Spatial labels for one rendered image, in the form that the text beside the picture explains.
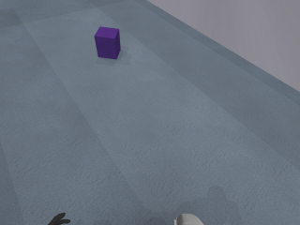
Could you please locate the right robot thigh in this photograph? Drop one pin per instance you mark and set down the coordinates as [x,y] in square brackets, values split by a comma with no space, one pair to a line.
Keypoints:
[186,219]

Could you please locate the robot left hand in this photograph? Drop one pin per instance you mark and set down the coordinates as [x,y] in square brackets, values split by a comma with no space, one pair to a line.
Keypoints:
[57,220]

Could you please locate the carton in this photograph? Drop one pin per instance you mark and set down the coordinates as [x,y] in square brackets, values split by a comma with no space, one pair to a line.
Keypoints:
[108,42]

